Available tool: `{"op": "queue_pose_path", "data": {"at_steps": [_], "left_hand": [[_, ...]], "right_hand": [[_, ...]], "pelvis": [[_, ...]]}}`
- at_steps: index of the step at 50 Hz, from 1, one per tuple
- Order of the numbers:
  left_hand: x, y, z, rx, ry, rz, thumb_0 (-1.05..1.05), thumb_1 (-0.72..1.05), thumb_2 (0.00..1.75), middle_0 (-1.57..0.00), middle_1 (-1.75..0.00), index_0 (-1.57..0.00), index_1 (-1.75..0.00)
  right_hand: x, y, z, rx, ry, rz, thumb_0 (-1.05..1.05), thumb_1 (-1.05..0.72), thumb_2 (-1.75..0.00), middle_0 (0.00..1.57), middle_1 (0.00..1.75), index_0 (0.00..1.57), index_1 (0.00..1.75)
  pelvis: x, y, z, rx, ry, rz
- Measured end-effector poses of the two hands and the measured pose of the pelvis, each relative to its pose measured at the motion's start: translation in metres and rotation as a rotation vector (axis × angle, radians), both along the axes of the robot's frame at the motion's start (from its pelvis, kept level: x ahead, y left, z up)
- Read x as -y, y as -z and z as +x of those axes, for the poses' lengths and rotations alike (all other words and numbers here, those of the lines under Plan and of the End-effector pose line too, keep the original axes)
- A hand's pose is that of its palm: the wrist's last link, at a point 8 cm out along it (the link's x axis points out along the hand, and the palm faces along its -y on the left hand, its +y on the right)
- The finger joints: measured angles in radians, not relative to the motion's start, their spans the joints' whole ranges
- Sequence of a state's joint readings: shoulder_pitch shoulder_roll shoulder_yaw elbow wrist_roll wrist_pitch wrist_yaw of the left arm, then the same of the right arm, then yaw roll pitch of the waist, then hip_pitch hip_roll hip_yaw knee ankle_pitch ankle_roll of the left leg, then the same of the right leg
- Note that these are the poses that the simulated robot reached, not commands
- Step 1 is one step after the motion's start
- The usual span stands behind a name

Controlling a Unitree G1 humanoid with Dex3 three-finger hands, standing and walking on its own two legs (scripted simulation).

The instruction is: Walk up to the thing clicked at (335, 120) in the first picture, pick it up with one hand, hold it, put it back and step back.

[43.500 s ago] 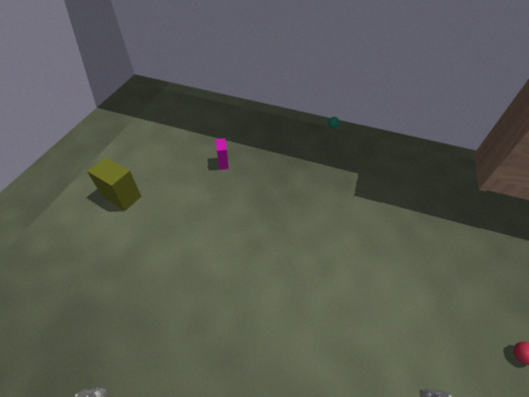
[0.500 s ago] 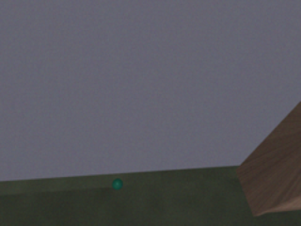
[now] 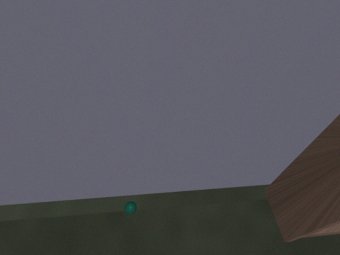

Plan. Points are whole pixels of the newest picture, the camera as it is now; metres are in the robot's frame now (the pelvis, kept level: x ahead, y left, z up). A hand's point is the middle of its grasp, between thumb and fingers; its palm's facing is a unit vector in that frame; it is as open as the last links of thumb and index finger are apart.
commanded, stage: stand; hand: left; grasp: from above
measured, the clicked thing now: (130, 207) +0.42 +0.23 -0.75
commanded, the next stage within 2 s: step back in 1.08 s
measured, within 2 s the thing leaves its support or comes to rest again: neither
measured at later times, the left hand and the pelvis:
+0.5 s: hand out of the picture +0.08 +0.24 -0.16, palm faces +0.01 -0.94 -0.33, open 7.4 cm; pelvis +0.01 -0.01 +0.00, yaw +0 degrees
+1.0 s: hand out of the picture +0.08 +0.23 -0.16, palm faces +0.00 -0.94 -0.34, open 7.4 cm; pelvis +0.01 -0.01 +0.00, yaw +0 degrees
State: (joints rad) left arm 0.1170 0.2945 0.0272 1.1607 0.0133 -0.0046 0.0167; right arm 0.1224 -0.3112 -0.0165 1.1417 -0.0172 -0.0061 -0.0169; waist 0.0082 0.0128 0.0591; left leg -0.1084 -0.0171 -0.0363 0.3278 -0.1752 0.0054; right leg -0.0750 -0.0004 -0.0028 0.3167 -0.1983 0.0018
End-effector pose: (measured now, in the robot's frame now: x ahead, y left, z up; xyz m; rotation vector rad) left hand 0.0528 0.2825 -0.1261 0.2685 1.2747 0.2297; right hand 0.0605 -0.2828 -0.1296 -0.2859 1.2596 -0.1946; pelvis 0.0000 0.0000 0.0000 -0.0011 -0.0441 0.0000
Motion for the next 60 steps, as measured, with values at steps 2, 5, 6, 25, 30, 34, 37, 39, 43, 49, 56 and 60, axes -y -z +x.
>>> {"op": "queue_pose_path", "data": {"at_steps": [2, 5, 6, 25, 30, 34, 37, 39, 43, 49, 56, 60], "left_hand": [[0.000, -0.001, 0.005, 0.008, 0.001, 0.001, 0.01, 0.90, 0.90, -0.20, -0.30, -0.21, -0.30], [0.001, -0.002, 0.011, 0.017, 0.006, 0.002, 0.01, 0.90, 0.90, -0.20, -0.30, -0.21, -0.30], [0.001, -0.002, 0.013, 0.020, 0.006, 0.002, 0.01, 0.90, 0.90, -0.20, -0.30, -0.21, -0.30], [0.001, -0.005, 0.023, 0.032, 0.017, 0.010, 0.01, 0.90, 0.90, -0.20, -0.30, -0.21, -0.30], [0.002, -0.005, 0.021, 0.030, 0.020, 0.009, 0.01, 0.90, 0.90, -0.20, -0.30, -0.21, -0.30], [0.002, -0.005, 0.020, 0.025, 0.021, 0.009, 0.01, 0.90, 0.90, -0.20, -0.30, -0.21, -0.30], [0.002, -0.005, 0.019, 0.022, 0.021, 0.009, 0.01, 0.90, 0.90, -0.20, -0.30, -0.21, -0.30], [0.003, -0.005, 0.018, 0.019, 0.022, 0.010, 0.01, 0.90, 0.90, -0.20, -0.30, -0.21, -0.30], [0.003, -0.006, 0.017, 0.017, 0.023, 0.012, 0.01, 0.90, 0.90, -0.20, -0.30, -0.21, -0.30], [0.004, -0.006, 0.018, 0.017, 0.026, 0.014, 0.01, 0.90, 0.90, -0.20, -0.30, -0.21, -0.30], [0.003, -0.006, 0.021, 0.028, 0.022, 0.014, 0.01, 0.90, 0.90, -0.20, -0.30, -0.21, -0.30], [-0.006, -0.005, 0.021, 0.040, 0.027, 0.034, 0.01, 0.90, 0.90, -0.20, -0.30, -0.21, -0.30]], "right_hand": [[0.000, 0.000, 0.004, 0.006, -0.002, 0.000, 0.00, -0.91, -0.90, 0.20, 0.30, 0.20, 0.30], [0.001, -0.001, 0.009, 0.013, -0.003, -0.001, 0.00, -0.91, -0.90, 0.20, 0.30, 0.20, 0.30], [0.002, -0.001, 0.011, 0.016, -0.004, -0.001, 0.00, -0.91, -0.90, 0.20, 0.30, 0.20, 0.30], [0.011, -0.004, 0.016, 0.026, -0.001, -0.010, 0.00, -0.91, -0.90, 0.20, 0.30, 0.20, 0.30], [0.013, -0.004, 0.013, 0.021, 0.001, -0.009, 0.00, -0.91, -0.90, 0.20, 0.30, 0.20, 0.30], [0.014, -0.004, 0.011, 0.017, 0.002, -0.008, 0.00, -0.91, -0.90, 0.20, 0.30, 0.20, 0.30], [0.015, -0.003, 0.009, 0.012, 0.003, -0.007, 0.00, -0.91, -0.90, 0.20, 0.30, 0.20, 0.30], [0.015, -0.003, 0.008, 0.009, 0.003, -0.006, 0.00, -0.91, -0.90, 0.20, 0.30, 0.20, 0.30], [0.016, -0.003, 0.007, 0.004, 0.003, -0.006, 0.00, -0.91, -0.90, 0.20, 0.30, 0.20, 0.30], [0.018, -0.003, 0.007, 0.006, 0.002, -0.005, 0.00, -0.91, -0.90, 0.20, 0.30, 0.20, 0.30], [0.022, -0.003, 0.008, 0.009, 0.006, -0.006, 0.00, -0.91, -0.90, 0.20, 0.30, 0.20, 0.30], [0.028, -0.002, 0.009, 0.019, 0.008, -0.024, 0.00, -0.91, -0.90, 0.20, 0.30, 0.20, 0.30]], "pelvis": [[0.000, 0.000, 0.002, -0.001, 0.000, 0.001], [0.001, 0.000, 0.004, -0.004, 0.001, 0.000], [0.001, 0.000, 0.004, -0.004, 0.002, 0.000], [0.006, -0.001, 0.006, -0.008, 0.005, 0.001], [0.007, -0.001, 0.006, -0.008, 0.006, 0.002], [0.008, -0.001, 0.005, -0.009, 0.007, 0.002], [0.008, -0.001, 0.005, -0.010, 0.006, 0.003], [0.009, -0.001, 0.005, -0.011, 0.007, 0.003], [0.010, -0.001, 0.006, -0.011, 0.007, 0.003], [0.011, -0.001, 0.006, -0.012, 0.007, 0.004], [0.013, 0.000, 0.004, -0.016, 0.009, 0.001], [0.011, 0.005, -0.011, -0.016, 0.010, -0.007]]}}
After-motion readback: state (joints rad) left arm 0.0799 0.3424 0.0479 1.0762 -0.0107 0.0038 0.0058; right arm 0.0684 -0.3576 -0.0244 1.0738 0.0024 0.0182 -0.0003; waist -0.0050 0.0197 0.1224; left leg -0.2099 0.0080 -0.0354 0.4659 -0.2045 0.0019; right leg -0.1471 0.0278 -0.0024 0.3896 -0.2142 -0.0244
